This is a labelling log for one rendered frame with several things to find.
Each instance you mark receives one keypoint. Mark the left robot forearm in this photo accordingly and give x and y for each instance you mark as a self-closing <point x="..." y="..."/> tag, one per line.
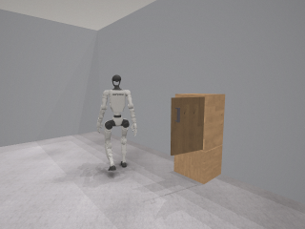
<point x="101" y="115"/>

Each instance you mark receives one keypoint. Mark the left robot hand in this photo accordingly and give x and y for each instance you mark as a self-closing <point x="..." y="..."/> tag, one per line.
<point x="98" y="126"/>

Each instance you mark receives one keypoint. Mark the handle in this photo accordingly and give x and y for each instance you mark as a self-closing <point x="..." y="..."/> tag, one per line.
<point x="177" y="115"/>

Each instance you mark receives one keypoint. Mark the robot left upper arm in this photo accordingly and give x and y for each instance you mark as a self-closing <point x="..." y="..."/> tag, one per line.
<point x="105" y="99"/>

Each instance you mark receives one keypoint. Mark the robot left shin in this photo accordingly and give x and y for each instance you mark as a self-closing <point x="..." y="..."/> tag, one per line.
<point x="109" y="154"/>

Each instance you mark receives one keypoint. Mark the right robot hand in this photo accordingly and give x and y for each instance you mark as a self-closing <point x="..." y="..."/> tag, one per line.
<point x="134" y="125"/>

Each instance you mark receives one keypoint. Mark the cupboard door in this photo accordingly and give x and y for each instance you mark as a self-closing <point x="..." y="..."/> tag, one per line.
<point x="187" y="135"/>

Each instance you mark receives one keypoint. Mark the robot right upper arm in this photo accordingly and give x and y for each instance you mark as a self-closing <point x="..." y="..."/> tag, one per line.
<point x="129" y="98"/>

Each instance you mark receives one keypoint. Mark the right robot forearm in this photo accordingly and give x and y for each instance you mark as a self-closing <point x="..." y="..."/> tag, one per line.
<point x="133" y="114"/>

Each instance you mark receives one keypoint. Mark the humanoid robot head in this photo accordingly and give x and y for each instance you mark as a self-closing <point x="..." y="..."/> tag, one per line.
<point x="116" y="78"/>

